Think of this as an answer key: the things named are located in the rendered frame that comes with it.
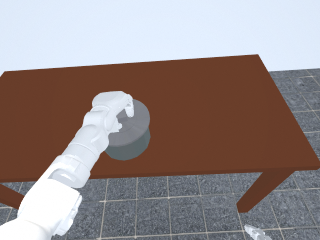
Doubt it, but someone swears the table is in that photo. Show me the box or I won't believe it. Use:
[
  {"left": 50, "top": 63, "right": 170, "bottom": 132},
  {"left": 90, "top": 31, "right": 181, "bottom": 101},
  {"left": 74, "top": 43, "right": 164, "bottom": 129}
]
[{"left": 0, "top": 54, "right": 320, "bottom": 213}]

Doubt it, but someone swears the left robot hand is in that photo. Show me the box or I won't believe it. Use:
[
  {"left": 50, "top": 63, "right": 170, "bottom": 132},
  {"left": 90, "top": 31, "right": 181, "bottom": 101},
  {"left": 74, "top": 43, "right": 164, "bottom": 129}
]
[{"left": 92, "top": 91, "right": 134, "bottom": 133}]

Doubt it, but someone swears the lid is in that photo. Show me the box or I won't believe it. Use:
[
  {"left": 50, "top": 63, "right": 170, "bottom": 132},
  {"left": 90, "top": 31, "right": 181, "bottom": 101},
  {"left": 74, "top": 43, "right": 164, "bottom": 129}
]
[{"left": 108, "top": 99, "right": 150, "bottom": 147}]

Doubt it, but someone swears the right robot hand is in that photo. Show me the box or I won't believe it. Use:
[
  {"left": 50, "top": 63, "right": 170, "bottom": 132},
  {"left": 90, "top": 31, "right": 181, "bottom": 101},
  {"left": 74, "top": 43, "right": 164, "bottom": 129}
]
[{"left": 244, "top": 224, "right": 272, "bottom": 240}]

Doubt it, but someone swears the knob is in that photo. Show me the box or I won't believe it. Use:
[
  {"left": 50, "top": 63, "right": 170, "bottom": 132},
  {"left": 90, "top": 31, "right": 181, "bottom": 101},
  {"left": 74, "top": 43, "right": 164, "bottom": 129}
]
[{"left": 116, "top": 109, "right": 128, "bottom": 123}]

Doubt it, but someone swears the left robot forearm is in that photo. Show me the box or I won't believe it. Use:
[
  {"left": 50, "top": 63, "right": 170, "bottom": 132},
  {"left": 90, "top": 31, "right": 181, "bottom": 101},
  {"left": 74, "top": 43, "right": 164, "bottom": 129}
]
[{"left": 17, "top": 104, "right": 116, "bottom": 218}]

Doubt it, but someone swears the pot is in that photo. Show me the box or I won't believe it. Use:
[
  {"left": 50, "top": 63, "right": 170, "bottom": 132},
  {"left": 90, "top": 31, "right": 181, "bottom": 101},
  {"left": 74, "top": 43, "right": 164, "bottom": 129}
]
[{"left": 104, "top": 127, "right": 151, "bottom": 161}]

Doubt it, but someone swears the robot left upper arm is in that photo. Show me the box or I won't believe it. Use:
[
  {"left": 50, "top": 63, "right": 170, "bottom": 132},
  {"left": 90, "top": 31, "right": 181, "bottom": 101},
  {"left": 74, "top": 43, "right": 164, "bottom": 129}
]
[{"left": 0, "top": 177, "right": 83, "bottom": 240}]

